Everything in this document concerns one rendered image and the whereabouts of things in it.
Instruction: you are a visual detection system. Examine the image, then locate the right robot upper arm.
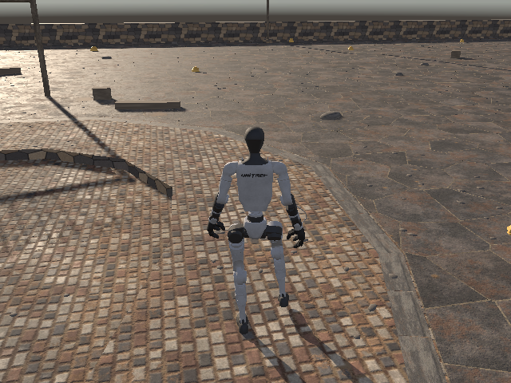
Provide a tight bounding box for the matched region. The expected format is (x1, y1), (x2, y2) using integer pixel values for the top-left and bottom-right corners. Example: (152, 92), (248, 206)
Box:
(271, 161), (293, 206)

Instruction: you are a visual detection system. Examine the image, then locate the robot right foot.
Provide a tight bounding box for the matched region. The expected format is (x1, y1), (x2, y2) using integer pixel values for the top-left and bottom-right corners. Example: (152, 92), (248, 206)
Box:
(278, 292), (289, 307)

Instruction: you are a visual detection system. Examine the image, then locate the right robot forearm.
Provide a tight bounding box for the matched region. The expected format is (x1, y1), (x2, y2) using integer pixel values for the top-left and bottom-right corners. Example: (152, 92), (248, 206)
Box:
(285, 194), (303, 231)

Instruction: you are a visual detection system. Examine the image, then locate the left robot forearm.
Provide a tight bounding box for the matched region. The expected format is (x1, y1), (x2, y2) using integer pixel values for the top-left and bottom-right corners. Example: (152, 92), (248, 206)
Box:
(208, 192), (224, 224)

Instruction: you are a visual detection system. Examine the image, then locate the robot right hand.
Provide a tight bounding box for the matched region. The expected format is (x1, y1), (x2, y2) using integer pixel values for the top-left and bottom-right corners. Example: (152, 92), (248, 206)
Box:
(287, 228), (305, 248)

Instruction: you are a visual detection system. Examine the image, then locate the left robot upper arm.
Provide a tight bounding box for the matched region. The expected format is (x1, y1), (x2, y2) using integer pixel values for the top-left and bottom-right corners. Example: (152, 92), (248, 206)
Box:
(216, 161), (238, 204)

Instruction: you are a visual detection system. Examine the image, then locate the robot right thigh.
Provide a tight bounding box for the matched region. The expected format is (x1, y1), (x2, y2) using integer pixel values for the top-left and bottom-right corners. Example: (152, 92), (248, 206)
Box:
(266, 221), (283, 260)

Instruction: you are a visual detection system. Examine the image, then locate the robot left hand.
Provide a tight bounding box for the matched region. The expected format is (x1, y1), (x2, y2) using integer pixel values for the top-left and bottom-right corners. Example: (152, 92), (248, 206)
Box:
(207, 221), (225, 239)

